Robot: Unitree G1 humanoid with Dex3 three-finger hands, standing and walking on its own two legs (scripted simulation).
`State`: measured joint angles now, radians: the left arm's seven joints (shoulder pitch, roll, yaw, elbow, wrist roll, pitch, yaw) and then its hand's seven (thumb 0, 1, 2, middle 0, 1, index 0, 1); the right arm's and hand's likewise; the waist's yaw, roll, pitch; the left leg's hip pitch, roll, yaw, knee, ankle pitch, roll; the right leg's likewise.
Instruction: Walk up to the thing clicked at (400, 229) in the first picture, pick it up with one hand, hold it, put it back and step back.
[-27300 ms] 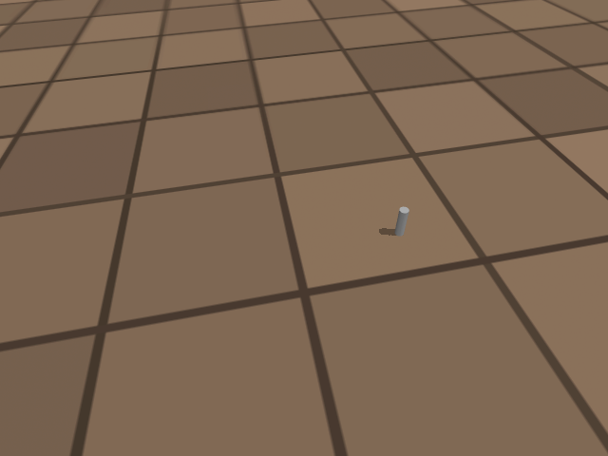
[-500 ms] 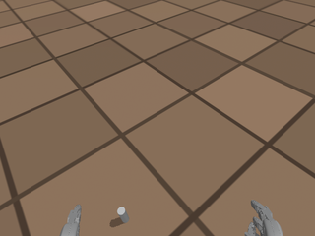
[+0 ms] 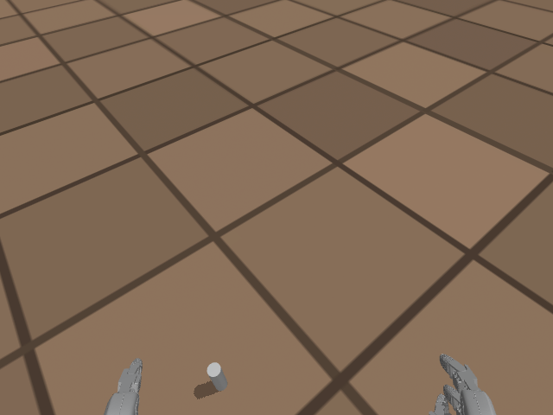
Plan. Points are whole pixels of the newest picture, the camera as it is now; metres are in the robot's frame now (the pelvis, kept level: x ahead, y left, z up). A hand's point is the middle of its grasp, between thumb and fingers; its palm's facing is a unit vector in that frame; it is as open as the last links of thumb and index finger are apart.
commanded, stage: home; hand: left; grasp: from the side
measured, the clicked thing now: (217, 377) +0.40 +0.23 -0.65
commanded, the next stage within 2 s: stand in 0.02 s
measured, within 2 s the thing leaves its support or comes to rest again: neither
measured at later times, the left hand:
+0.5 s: hand out of the picture +0.17 +0.18 -0.07, palm faces +0.05 -0.95 -0.31, open 10.8 cm
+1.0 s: hand out of the picture +0.04 +0.25 -0.11, palm faces +0.00 -0.94 -0.35, open 7.4 cm
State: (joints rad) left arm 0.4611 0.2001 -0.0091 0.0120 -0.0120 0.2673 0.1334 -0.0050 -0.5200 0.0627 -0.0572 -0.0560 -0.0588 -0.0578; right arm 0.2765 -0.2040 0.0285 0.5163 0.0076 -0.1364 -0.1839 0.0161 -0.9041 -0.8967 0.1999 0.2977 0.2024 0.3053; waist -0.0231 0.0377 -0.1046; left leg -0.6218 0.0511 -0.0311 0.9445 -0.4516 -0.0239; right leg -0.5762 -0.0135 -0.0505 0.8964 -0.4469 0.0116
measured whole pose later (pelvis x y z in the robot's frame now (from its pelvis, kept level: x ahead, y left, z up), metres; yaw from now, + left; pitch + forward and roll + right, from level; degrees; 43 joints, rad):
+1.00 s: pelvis -0.01 +0.01 +0.05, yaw +1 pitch -3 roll +0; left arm 0.21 0.32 0.01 1.03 0.03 0.01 0.02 0.01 0.90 0.89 -0.20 -0.30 -0.20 -0.30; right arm 0.18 -0.30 -0.02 1.04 -0.04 0.00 -0.01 0.01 -0.91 -0.90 0.20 0.30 0.20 0.30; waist 0.01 0.01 0.05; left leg -0.21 0.00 0.00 0.48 -0.23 0.00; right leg -0.19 -0.05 -0.04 0.48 -0.25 0.03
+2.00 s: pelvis +0.00 +0.00 +0.06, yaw +0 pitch -3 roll +0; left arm 0.10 0.33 0.01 1.17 0.02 -0.01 0.01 0.01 0.90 0.89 -0.20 -0.30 -0.21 -0.30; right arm 0.11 -0.34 0.00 1.16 -0.02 -0.01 0.00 0.01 -0.91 -0.90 0.20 0.30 0.20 0.30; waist 0.00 0.02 0.05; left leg -0.12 0.02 0.00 0.32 -0.16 -0.02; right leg -0.10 -0.03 -0.03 0.32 -0.17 0.02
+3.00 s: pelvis -0.04 +0.03 +0.03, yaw +1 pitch +0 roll +0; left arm 0.02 0.40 0.06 0.92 0.02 0.05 0.02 0.01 0.90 0.89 -0.21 -0.30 -0.21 -0.30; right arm 0.14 -0.41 -0.07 0.96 -0.02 0.03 0.02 0.01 -0.91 -0.90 0.20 0.30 0.20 0.30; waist -0.02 -0.03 0.16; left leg -0.31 -0.03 -0.02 0.69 -0.38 0.03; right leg -0.41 -0.06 0.03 0.75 -0.36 0.01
